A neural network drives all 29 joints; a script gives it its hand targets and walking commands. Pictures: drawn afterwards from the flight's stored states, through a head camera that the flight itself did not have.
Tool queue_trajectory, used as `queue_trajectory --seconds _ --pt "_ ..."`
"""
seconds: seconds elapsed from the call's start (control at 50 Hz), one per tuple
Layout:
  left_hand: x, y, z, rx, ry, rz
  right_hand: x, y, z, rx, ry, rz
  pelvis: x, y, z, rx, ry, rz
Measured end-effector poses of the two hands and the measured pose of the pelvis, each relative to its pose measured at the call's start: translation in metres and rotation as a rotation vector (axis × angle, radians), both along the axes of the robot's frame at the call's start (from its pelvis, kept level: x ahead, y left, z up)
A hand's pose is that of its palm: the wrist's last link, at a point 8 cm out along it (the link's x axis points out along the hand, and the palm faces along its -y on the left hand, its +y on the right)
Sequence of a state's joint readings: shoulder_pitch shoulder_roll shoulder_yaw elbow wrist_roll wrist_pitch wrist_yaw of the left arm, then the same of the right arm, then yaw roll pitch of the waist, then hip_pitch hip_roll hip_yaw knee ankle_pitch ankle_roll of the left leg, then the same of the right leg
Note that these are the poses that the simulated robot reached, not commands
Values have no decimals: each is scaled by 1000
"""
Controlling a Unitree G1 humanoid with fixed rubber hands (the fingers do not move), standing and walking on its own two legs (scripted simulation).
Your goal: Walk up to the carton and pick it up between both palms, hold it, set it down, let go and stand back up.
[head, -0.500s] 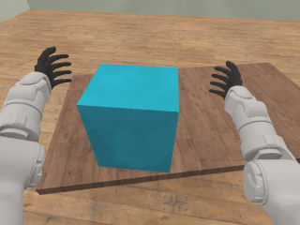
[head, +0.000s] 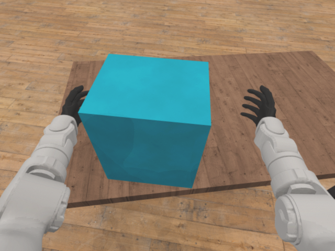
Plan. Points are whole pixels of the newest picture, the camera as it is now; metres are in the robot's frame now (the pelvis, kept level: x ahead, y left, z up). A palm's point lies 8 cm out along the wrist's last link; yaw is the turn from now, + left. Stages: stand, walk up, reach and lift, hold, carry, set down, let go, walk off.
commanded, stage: reach and lift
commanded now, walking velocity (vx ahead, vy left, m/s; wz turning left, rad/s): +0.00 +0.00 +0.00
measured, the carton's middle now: (153, 125) +0.47 +0.00 +0.02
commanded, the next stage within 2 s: none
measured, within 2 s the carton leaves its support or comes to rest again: neither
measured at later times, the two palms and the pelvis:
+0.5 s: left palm (77, 114) +0.47 +0.18 +0.09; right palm (257, 123) +0.38 -0.25 +0.09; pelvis +0.01 +0.00 +0.00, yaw +0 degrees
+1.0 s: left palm (84, 113) +0.47 +0.17 +0.09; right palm (230, 126) +0.40 -0.19 +0.07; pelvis +0.02 +0.00 +0.00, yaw +0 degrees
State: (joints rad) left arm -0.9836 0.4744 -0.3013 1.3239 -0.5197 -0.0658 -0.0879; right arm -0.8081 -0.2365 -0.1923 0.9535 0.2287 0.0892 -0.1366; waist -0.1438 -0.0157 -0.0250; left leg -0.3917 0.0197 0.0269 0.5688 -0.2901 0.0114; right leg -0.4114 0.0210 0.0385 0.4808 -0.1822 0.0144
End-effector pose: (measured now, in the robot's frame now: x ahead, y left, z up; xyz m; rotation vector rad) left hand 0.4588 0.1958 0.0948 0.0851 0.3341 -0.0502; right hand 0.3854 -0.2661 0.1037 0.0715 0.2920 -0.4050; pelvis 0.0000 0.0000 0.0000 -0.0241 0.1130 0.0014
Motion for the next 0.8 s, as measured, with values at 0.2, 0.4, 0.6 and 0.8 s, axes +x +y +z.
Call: queue_trajectory --seconds 0.2,0.4,0.6,0.8 --pt "7 -6 -29 -36 17 5 4 0 -23 -31 4 5 17 0 -1 -1 87 -3" --pt "10 -3 -8 -37 -40 1 2 7 -12 -40 -43 16 18 3 -1 -3 92 -2" --pt "3 -22 2 -30 -77 -51 -5 24 -15 -2 -53 46 10 1 -1 0 80 -2" --pt "5 -22 -3 -22 -70 -33 -1 54 -31 7 -3 92 10 2 -1 -1 87 -2"
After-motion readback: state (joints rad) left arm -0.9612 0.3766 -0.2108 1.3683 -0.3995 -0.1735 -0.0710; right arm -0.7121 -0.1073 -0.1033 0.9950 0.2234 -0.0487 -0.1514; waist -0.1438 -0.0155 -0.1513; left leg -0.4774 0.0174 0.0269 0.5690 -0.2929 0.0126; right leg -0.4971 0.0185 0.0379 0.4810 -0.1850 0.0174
